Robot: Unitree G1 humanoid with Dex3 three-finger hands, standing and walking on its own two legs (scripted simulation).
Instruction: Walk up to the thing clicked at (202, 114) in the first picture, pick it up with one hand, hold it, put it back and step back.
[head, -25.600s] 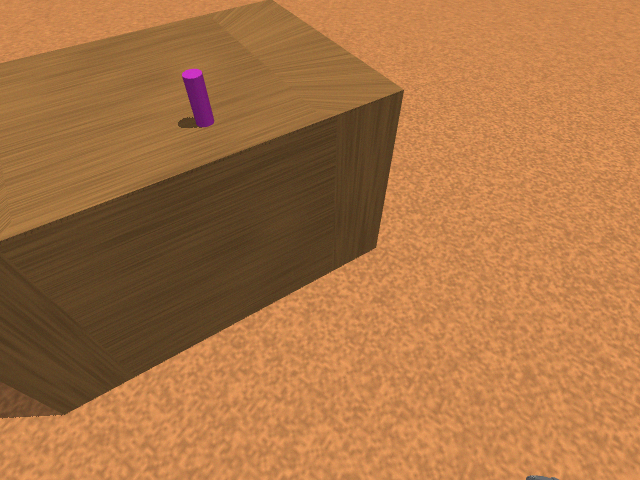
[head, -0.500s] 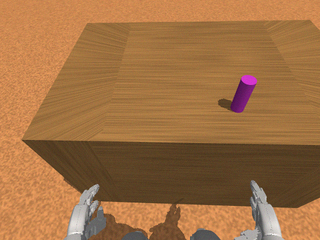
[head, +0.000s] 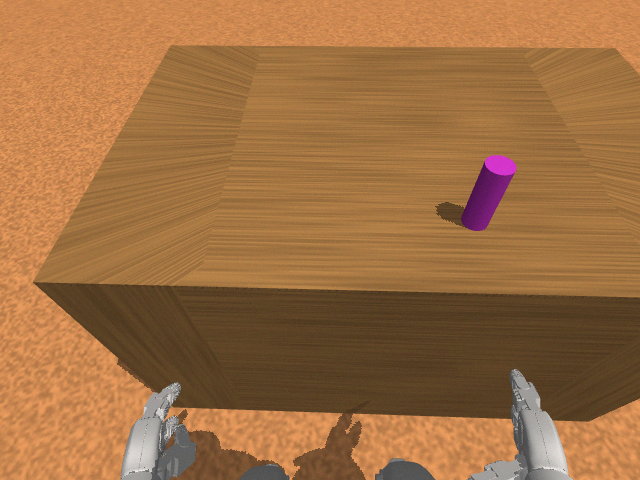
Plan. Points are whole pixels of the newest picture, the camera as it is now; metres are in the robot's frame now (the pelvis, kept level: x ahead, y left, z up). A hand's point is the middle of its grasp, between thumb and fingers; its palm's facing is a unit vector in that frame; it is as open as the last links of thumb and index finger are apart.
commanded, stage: home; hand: right
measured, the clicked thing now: (486, 195) +0.51 -0.24 +0.04
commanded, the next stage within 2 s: stand in 1.68 s
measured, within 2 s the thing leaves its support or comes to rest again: neither
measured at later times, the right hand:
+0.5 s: hand (495, 446) +0.17 -0.19 -0.06, palm faces +0.12 +0.95 -0.29, open 17.5 cm
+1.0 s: hand (490, 447) +0.17 -0.19 -0.06, palm faces +0.12 +0.95 -0.29, open 17.4 cm
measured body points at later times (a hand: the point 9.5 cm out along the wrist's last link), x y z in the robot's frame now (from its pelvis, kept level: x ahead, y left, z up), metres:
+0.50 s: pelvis +0.00 -0.01 +0.00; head +0.02 -0.01 +0.45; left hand +0.16 +0.23 -0.08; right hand +0.16 -0.24 -0.04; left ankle +0.00 +0.13 -0.69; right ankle +0.01 -0.14 -0.69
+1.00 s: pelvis +0.00 -0.01 +0.00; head +0.02 +0.00 +0.45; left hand +0.16 +0.24 -0.08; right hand +0.16 -0.24 -0.04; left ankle +0.00 +0.13 -0.69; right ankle +0.01 -0.14 -0.69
